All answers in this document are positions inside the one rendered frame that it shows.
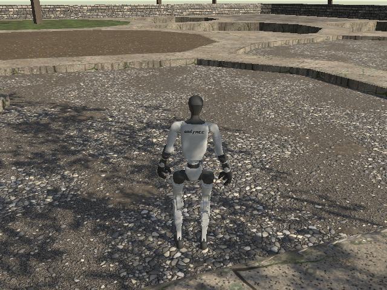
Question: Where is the right robot upper arm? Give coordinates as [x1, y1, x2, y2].
[207, 122, 224, 156]

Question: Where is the robot left hand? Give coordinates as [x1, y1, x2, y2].
[157, 165, 171, 179]

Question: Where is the robot head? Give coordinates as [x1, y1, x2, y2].
[184, 95, 205, 124]

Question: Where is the robot right hand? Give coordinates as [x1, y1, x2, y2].
[218, 170, 232, 185]

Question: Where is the left robot upper arm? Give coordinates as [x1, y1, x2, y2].
[164, 121, 183, 153]

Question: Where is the robot left forearm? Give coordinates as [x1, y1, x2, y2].
[158, 144, 171, 167]

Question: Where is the robot right shin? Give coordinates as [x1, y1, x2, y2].
[201, 201, 210, 242]

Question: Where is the robot right forearm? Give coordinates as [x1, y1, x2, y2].
[218, 147, 230, 173]

